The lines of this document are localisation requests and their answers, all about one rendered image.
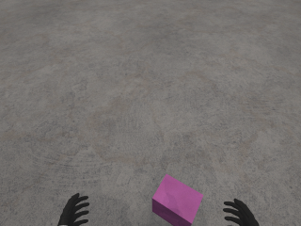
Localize robot right hand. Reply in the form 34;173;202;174
223;198;260;226

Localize carton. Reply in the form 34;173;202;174
152;174;203;226

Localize robot left hand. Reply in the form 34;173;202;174
57;193;89;226

